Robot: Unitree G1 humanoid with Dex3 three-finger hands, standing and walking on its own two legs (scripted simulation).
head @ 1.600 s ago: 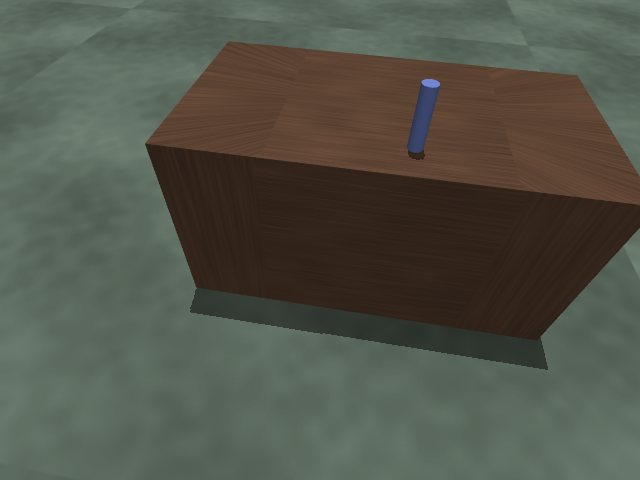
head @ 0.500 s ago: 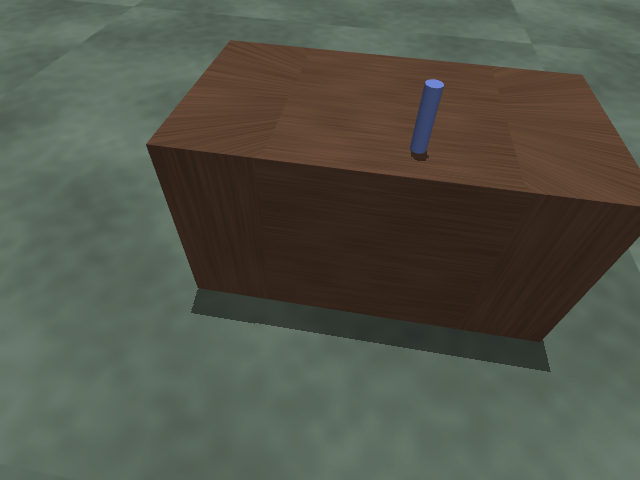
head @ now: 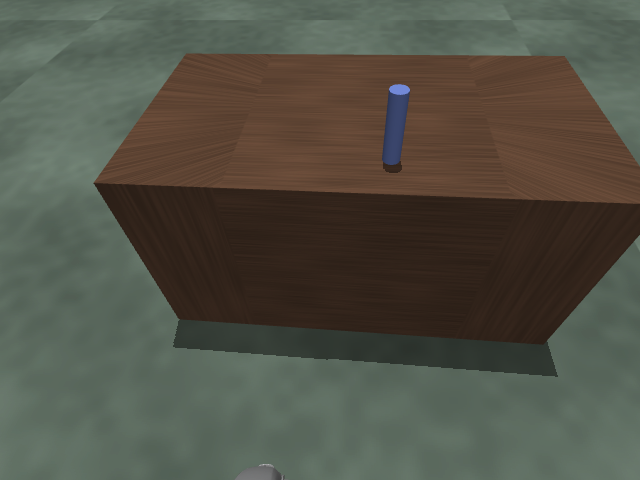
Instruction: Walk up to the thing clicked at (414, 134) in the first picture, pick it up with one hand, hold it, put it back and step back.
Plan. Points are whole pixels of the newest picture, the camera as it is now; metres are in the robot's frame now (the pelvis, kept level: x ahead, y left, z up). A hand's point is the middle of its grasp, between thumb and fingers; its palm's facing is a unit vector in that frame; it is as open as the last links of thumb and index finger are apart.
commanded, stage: walk up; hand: right
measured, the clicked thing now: (394, 127) +0.83 -0.14 -0.04
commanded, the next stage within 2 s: none
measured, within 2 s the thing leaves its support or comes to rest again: neither
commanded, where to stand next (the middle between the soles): +0.42 +0.10 m, yaw -4 degrees
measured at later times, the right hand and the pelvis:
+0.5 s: hand (475, 417) +0.25 -0.21 -0.14, palm faces +0.03 +0.94 -0.33, open 7.4 cm; pelvis +0.19 +0.06 -0.01, yaw -4 degrees
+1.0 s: hand (423, 319) +0.42 -0.16 -0.17, palm faces +0.00 +0.92 -0.39, open 7.4 cm; pelvis +0.35 +0.12 -0.03, yaw -3 degrees
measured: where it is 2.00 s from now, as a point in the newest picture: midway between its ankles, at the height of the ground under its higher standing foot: (293, 428)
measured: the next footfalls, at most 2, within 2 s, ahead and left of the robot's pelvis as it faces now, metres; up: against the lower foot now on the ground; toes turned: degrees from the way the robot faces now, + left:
left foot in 0.20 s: +0.25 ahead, +0.16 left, +0.00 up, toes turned +3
right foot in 0.58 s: +0.34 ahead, -0.07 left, +0.00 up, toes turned -8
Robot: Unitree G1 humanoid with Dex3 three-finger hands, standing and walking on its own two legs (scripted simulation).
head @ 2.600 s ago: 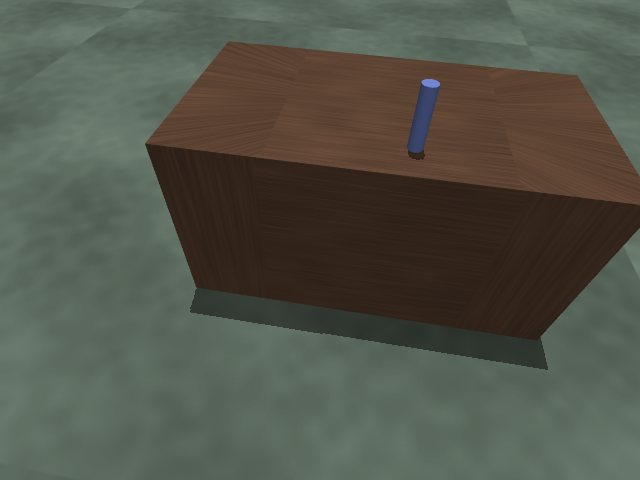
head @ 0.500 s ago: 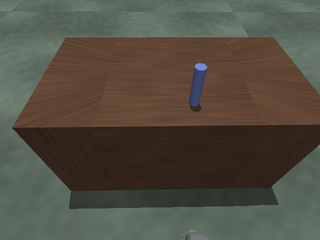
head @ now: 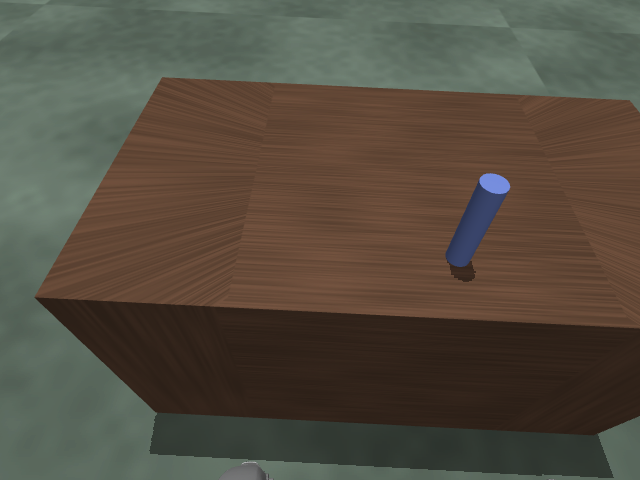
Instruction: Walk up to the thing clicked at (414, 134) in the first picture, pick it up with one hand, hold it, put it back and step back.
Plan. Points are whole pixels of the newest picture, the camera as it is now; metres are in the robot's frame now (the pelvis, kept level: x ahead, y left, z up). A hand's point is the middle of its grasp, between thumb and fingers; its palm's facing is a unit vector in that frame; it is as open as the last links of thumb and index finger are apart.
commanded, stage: walk up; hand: right
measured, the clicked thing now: (474, 224) +0.50 -0.24 +0.00
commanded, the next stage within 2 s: stand in 1.32 s
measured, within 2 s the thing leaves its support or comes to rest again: neither
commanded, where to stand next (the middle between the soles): +0.07 -0.01 m, yaw -1 degrees
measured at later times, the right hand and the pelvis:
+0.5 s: hand out of the picture +0.10 -0.27 -0.14, palm faces +0.00 +0.92 -0.40, open 7.4 cm; pelvis +0.02 +0.00 +0.01, yaw -2 degrees
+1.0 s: hand out of the picture +0.09 -0.26 -0.12, palm faces +0.01 +0.92 -0.38, open 7.4 cm; pelvis +0.03 +0.00 +0.03, yaw -3 degrees
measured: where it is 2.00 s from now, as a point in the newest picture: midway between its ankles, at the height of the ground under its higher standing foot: outside the picture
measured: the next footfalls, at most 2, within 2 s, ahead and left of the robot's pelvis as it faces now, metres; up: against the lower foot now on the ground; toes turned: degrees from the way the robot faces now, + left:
right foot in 0.22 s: +0.07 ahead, -0.12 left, +0.00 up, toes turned -3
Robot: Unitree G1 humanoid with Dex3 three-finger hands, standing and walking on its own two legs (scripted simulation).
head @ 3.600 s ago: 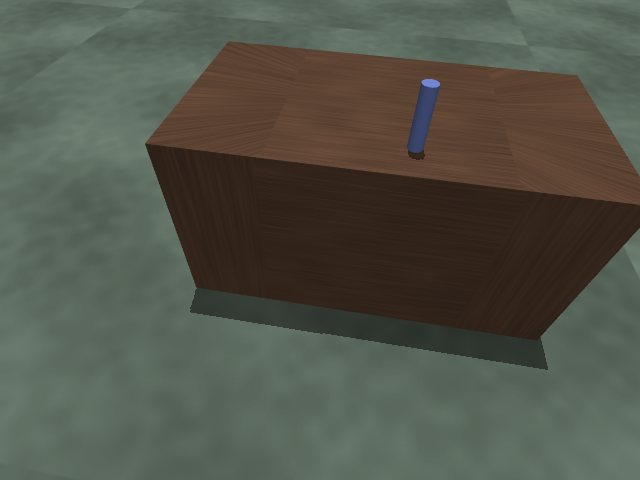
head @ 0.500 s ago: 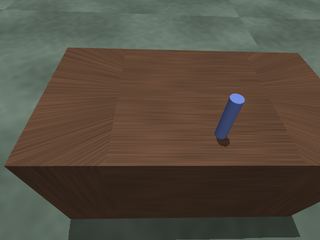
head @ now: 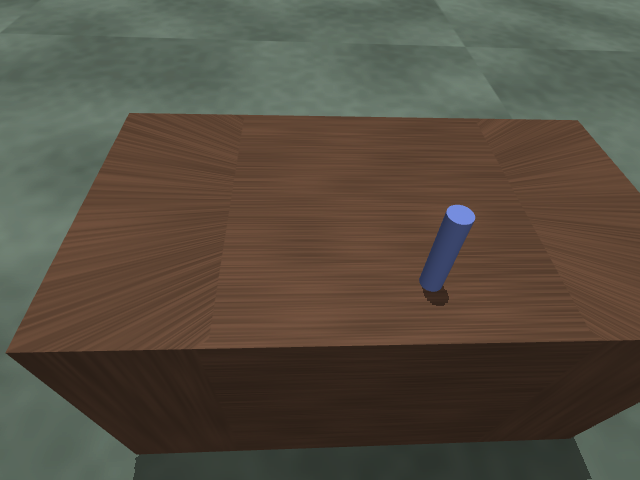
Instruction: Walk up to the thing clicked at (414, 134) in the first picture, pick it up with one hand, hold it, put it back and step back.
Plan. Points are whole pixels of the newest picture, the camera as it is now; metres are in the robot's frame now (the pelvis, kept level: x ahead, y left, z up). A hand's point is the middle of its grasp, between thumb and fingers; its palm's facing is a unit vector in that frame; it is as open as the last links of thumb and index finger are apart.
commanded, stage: walk up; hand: right
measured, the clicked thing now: (444, 251) +0.48 -0.22 -0.03
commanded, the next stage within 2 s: stand in 0.32 s
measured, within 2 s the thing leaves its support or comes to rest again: neither
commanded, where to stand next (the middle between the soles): +0.04 -0.01 m, yaw +2 degrees
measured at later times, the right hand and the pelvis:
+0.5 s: hand out of the picture +0.10 -0.24 -0.15, palm faces -0.02 +0.94 -0.35, open 7.4 cm; pelvis +0.01 +0.01 +0.01, yaw +0 degrees
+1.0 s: hand out of the picture +0.09 -0.23 -0.15, palm faces -0.01 +0.94 -0.34, open 7.4 cm; pelvis +0.02 +0.02 +0.01, yaw +0 degrees
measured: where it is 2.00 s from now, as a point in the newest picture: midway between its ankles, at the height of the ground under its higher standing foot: outside the picture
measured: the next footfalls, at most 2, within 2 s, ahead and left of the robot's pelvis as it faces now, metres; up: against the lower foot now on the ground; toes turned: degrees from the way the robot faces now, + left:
none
